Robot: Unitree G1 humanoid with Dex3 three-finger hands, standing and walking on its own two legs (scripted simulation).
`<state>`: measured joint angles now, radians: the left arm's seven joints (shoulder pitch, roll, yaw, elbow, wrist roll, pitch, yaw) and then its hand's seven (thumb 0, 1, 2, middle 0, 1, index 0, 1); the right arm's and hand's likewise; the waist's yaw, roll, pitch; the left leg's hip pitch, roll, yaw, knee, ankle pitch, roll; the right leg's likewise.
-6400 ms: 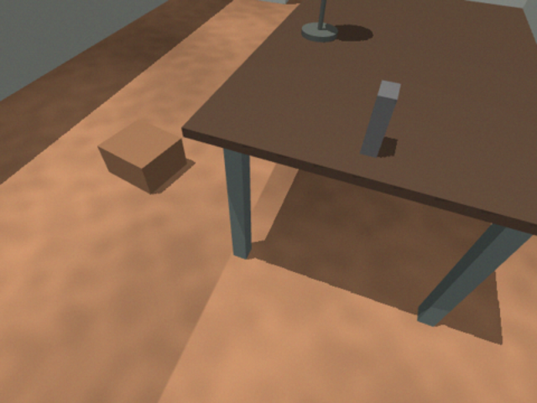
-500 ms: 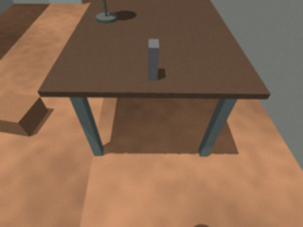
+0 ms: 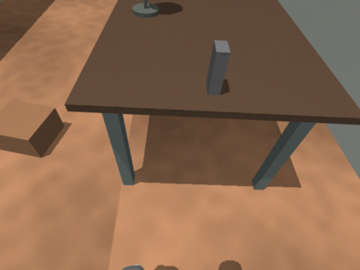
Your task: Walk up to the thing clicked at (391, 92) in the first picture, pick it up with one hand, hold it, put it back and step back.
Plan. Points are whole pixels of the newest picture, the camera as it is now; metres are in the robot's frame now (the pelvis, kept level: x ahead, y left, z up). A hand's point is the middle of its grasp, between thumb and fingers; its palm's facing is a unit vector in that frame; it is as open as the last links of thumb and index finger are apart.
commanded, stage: walk up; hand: right
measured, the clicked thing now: (217, 69) +0.70 -0.13 +0.06
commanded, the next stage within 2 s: none
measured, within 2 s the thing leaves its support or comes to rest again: neither
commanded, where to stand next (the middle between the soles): +0.27 +0.09 m, yaw -1 degrees
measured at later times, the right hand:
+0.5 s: hand (255, 250) +0.20 -0.20 -0.14, palm faces -0.02 +0.96 -0.29, open 7.4 cm
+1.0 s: hand (221, 190) +0.35 -0.13 -0.11, palm faces -0.02 +0.89 -0.46, open 7.4 cm
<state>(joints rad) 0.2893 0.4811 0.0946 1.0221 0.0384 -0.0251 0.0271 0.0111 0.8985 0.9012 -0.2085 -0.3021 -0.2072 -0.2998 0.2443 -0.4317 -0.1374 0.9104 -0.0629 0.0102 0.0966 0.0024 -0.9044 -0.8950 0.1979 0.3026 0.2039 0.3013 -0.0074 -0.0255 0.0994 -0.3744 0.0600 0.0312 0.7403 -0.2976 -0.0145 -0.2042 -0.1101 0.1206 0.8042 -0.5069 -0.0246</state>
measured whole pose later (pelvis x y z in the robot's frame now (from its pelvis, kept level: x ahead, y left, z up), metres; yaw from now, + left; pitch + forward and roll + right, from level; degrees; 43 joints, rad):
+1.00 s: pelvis +0.24 +0.14 +0.00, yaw -2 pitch -2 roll -1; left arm 0.20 0.43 0.05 0.91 0.00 0.05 0.00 0.01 0.90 0.90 -0.20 -0.30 -0.20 -0.30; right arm 0.17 -0.35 -0.02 0.83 -0.02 -0.04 -0.01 0.00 -0.90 -0.89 0.21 0.30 0.21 0.30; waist 0.02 -0.08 0.13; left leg -0.41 0.07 0.02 0.71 -0.27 -0.01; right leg -0.38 0.00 0.08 0.99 -0.53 -0.02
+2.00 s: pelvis +0.23 +0.08 +0.03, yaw +0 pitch -2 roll +0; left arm 0.10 0.35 0.02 1.09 0.01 -0.02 -0.01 0.01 0.90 0.90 -0.21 -0.30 -0.21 -0.30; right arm 0.14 -0.37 0.00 1.08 -0.01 -0.02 0.02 0.00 -0.90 -0.89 0.20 0.30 0.21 0.30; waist 0.00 0.01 0.04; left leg -0.18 0.02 -0.05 0.45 -0.24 -0.03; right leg -0.17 -0.04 -0.03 0.45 -0.24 0.02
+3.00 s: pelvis +0.24 +0.09 +0.04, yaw +0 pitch -2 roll +0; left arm 0.08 0.34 0.02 1.14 0.01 -0.01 0.00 0.01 0.90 0.90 -0.21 -0.30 -0.20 -0.30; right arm 0.08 -0.34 0.00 1.13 -0.01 -0.01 0.00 0.00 -0.90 -0.89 0.20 0.30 0.21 0.30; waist 0.00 0.00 0.06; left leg -0.10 0.01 -0.05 0.33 -0.19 -0.03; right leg -0.09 -0.05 -0.04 0.33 -0.19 0.03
